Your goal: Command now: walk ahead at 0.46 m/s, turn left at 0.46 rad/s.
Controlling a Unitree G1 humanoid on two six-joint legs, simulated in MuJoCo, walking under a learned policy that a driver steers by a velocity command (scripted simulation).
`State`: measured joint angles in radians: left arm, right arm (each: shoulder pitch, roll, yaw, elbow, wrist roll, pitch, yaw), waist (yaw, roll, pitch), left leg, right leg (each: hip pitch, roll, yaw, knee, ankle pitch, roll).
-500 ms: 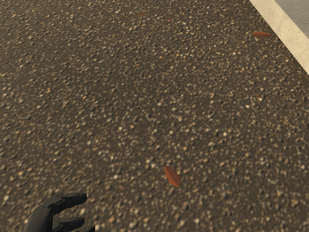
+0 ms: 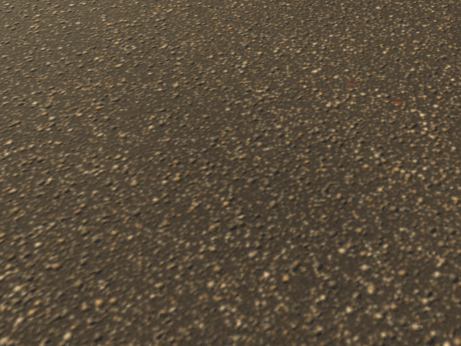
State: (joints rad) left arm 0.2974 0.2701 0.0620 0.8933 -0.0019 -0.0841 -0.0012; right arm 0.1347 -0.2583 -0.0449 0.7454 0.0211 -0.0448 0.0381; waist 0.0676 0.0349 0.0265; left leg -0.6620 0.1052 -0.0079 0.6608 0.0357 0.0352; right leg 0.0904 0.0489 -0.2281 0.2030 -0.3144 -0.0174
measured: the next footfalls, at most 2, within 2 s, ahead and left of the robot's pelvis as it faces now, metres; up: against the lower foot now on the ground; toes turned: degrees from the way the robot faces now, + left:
left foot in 0.08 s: +0.24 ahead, +0.12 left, +0.00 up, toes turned +6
right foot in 0.50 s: +0.30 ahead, -0.12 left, +0.00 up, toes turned +5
